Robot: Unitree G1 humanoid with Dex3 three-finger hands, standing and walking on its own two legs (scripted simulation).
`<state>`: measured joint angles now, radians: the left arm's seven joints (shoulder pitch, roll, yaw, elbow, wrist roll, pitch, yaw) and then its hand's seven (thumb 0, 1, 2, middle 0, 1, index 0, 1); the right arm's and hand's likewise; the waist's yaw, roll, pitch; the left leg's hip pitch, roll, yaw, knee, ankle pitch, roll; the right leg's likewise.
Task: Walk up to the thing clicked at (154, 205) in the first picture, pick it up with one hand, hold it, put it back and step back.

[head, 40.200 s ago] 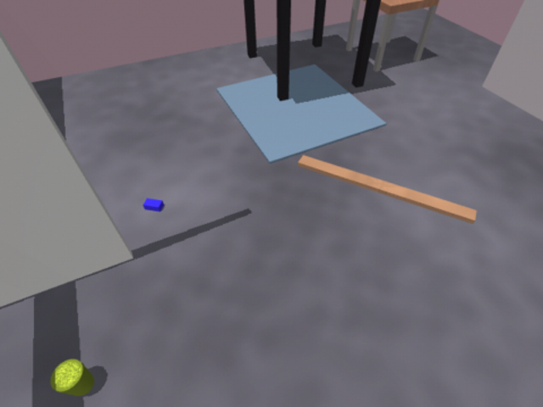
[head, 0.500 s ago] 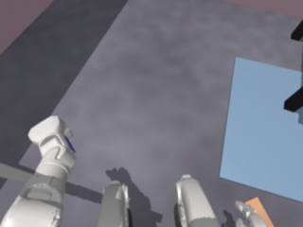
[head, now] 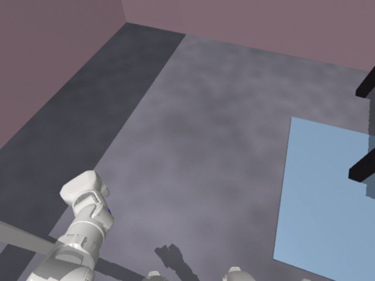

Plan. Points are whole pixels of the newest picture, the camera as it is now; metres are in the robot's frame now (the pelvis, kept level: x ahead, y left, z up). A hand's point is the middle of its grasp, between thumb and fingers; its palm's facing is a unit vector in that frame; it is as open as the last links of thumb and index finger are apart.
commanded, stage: lift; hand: left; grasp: from above
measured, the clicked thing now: (95, 205) +0.35 +0.25 -0.14
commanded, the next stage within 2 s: hold in 0.10 s
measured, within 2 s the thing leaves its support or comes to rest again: neither
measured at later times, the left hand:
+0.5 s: hand (88, 192) +0.34 +0.23 -0.03, palm faces -0.36 -0.28 -0.89, open 7.3 cm
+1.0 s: hand (84, 192) +0.33 +0.23 +0.00, palm faces -0.34 -0.27 -0.90, open 7.6 cm
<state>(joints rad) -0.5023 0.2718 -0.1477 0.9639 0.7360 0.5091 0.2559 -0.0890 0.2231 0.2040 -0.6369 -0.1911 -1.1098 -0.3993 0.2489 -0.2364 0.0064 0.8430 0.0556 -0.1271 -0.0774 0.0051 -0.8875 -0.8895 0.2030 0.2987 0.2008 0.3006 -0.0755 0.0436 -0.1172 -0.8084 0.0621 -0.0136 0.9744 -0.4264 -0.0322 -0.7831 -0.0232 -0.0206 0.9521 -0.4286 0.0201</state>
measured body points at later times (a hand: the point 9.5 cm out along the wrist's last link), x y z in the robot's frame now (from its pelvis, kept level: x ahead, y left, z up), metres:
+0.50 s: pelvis +0.02 +0.01 +0.04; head +0.06 -0.01 +0.49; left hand +0.36 +0.24 +0.02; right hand +0.12 -0.25 -0.09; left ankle +0.02 +0.14 -0.68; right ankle +0.02 -0.13 -0.68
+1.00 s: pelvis +0.02 +0.00 +0.05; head +0.04 -0.02 +0.50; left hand +0.35 +0.24 +0.05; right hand +0.14 -0.24 -0.08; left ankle +0.02 +0.14 -0.68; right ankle +0.02 -0.13 -0.68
